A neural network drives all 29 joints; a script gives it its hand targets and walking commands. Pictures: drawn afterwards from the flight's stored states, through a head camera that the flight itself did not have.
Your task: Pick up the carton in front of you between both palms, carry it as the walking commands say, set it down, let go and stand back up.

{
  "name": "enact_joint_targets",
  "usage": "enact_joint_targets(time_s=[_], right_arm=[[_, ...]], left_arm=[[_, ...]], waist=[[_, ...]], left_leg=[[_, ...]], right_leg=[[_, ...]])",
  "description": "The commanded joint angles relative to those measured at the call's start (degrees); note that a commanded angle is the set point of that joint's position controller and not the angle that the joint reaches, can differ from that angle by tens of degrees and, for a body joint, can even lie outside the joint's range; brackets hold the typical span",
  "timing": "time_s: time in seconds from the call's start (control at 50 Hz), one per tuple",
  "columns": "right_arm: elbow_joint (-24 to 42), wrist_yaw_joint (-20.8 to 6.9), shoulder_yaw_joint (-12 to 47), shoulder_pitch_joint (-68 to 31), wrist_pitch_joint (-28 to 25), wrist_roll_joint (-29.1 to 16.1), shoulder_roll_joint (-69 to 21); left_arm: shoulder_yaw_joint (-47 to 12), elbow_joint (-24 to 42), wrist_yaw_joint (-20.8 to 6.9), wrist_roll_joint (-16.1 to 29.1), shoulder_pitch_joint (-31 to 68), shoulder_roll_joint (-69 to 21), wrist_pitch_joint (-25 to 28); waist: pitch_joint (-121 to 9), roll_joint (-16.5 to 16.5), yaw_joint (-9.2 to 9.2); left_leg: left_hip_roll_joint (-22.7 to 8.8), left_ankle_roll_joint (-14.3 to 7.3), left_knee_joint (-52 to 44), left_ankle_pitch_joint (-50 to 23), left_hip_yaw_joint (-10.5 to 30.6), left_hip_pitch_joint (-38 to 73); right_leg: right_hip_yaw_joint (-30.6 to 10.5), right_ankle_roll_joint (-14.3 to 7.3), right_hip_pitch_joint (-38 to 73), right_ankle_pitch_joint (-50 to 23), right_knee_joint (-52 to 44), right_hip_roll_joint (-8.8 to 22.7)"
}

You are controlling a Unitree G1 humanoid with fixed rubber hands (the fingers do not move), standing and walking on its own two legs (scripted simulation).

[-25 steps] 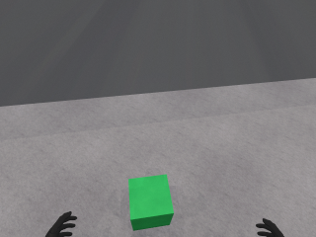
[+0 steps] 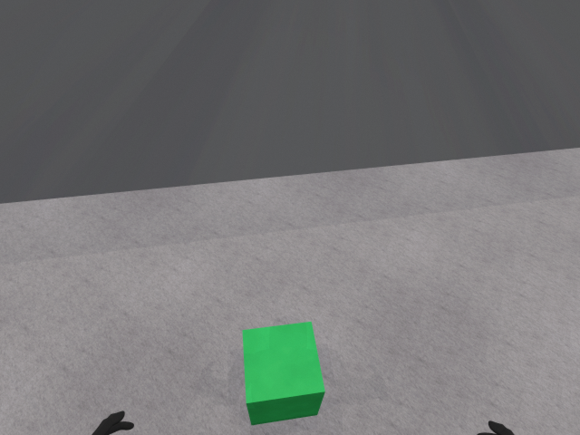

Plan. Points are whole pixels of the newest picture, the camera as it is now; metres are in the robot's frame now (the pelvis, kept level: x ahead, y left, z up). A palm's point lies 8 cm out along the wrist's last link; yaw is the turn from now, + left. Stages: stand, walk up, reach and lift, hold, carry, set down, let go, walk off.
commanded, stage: stand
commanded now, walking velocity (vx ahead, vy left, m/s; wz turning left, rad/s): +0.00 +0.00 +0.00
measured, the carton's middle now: (281, 374) +0.42 +0.04 -0.65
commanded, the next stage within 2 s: none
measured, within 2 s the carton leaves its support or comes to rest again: neither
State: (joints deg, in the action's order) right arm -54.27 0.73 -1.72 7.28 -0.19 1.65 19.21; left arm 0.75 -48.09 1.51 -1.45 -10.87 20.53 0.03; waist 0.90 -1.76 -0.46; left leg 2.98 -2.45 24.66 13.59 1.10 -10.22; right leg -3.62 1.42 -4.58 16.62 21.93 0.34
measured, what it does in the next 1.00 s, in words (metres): stands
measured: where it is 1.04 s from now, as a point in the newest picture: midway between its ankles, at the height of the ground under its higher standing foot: outside the picture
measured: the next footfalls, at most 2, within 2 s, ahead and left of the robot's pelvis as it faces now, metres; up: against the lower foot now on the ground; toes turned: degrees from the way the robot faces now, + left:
none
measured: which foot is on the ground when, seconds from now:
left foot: down 0.00-1.00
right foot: down 0.00-1.00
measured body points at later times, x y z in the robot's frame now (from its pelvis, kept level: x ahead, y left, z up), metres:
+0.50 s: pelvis -0.01 -0.01 +0.00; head -0.01 +0.00 +0.45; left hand +0.09 +0.30 -0.12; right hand +0.09 -0.32 -0.11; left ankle -0.01 +0.09 -0.74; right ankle -0.05 -0.14 -0.74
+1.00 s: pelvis -0.02 -0.01 +0.00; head -0.01 +0.00 +0.45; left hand +0.08 +0.30 -0.12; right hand +0.09 -0.33 -0.11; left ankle +0.00 +0.09 -0.74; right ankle -0.05 -0.14 -0.74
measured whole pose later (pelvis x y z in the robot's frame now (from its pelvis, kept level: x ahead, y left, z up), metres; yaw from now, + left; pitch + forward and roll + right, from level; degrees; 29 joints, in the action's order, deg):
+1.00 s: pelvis -0.02 -0.01 +0.00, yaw +1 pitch -2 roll +0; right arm -60.8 0.3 -0.9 6.1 -0.7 0.9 21.5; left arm 0.3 -57.1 0.7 -1.0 -8.0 22.3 0.6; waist 1.5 -0.9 -0.3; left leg 2.2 -1.3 21.2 10.1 2.9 -9.4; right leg -1.9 0.6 -3.2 13.5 18.3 -0.2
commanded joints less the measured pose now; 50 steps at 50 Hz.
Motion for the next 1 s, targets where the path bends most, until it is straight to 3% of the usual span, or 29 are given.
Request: enact_joint_targets(time_s=[0.0, 0.98], right_arm=[[2.0, 0.1, -1.8, -2.1, -0.7, 0.0, 9.6], [-4.3, -0.2, -0.9, -2.9, -1.0, -0.8, 12.3]], left_arm=[[1.8, 2.3, 0.1, 0.0, 1.4, 8.1, 0.8], [1.3, -6.6, -0.6, 0.5, 4.3, 11.0, 1.2]], waist=[[-2.0, 1.9, -0.03], [-1.7, 1.9, 0.1]], left_leg=[[-7.6, 1.0, -4.4, -12.5, 6.9, 2.1], [-8.4, 0.8, -6.2, -13.2, 8.1, 2.2]], right_leg=[[-3.0, -2.2, -1.8, -11.3, -3.0, 4.6], [-2.8, -3.0, 0.0, -11.2, -6.1, 5.7]])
